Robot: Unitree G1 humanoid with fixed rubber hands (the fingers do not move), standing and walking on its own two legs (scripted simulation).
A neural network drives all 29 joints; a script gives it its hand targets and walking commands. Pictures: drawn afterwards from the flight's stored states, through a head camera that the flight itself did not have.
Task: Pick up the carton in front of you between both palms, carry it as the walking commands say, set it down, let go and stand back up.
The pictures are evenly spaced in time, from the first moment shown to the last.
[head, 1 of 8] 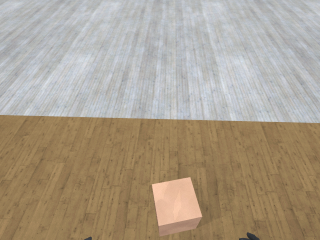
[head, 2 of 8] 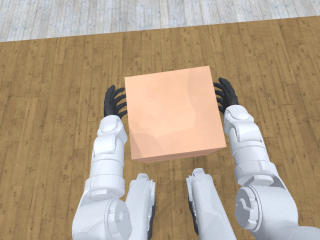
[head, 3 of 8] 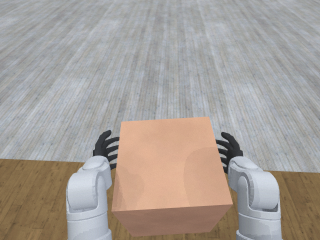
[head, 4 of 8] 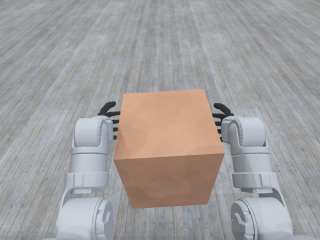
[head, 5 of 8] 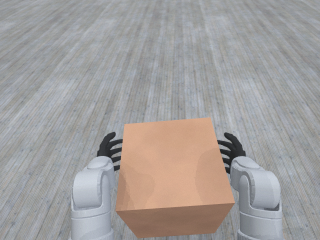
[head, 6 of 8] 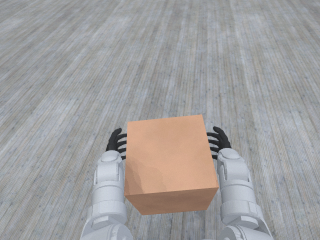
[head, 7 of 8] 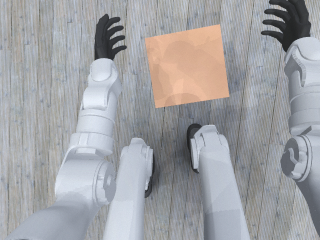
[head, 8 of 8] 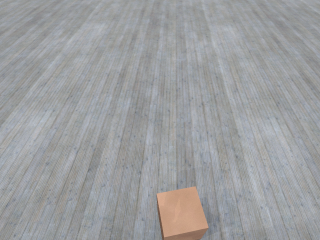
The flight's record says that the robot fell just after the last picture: no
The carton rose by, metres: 0.69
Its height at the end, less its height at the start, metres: -0.13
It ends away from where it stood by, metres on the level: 3.11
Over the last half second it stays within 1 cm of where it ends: yes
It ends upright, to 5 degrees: yes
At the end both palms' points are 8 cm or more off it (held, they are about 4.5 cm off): yes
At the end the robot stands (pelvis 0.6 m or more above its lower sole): yes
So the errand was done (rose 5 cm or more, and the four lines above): yes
